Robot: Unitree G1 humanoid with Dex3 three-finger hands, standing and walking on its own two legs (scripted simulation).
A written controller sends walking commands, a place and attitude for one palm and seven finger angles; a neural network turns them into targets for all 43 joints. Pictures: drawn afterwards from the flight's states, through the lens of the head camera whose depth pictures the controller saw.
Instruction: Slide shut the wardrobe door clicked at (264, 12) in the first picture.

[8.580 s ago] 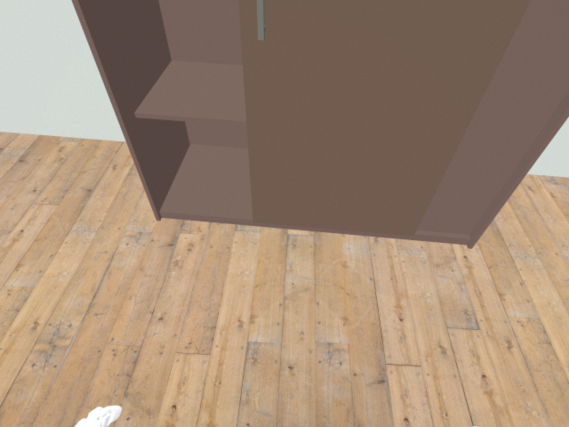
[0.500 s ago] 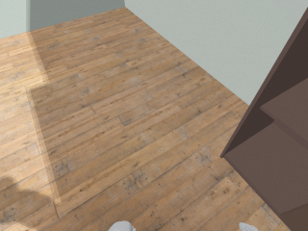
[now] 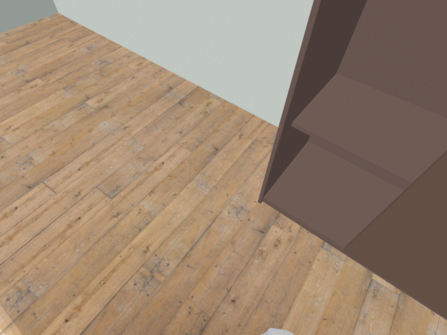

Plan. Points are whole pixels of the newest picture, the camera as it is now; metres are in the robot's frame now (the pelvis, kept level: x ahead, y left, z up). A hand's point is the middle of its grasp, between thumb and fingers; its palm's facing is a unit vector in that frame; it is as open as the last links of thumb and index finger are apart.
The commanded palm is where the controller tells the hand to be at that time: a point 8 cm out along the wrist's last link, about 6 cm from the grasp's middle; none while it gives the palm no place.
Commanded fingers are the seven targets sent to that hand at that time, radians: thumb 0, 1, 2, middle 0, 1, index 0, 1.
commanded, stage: turn to face it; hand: right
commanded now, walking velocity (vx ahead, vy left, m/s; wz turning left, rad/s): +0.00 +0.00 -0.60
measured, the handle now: out of the picture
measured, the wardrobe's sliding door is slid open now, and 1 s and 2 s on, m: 0.44 0.44 0.44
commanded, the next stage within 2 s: take the last steps up to it in 0.84 s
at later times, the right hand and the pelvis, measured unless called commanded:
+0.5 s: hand out of the picture +0.07 -0.27 -0.15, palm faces +0.29 +0.92 -0.25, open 7.4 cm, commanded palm none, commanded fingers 0.00 -0.90 -0.90 0.20 0.30 0.20 0.30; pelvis +0.01 -0.03 +0.00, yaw -17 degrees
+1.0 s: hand out of the picture -0.05 -0.17 -0.15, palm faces +0.52 +0.81 -0.26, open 7.4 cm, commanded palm none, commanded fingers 0.00 -0.90 -0.90 0.20 0.30 0.20 0.30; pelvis +0.01 +0.01 +0.01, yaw -30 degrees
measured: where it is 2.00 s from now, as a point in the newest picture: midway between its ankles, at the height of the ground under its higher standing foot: outside the picture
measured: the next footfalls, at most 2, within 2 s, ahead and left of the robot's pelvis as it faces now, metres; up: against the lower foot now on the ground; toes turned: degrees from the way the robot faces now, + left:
right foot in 0.10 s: +0.03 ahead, -0.14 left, +0.00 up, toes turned -9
left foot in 0.62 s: +0.10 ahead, +0.08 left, +0.00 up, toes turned -19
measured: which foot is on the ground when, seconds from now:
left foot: down 0.00-0.10, up 0.12-0.60, down 0.62-1.00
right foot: up 0.00-0.08, down 0.10-0.62, up 0.64-1.00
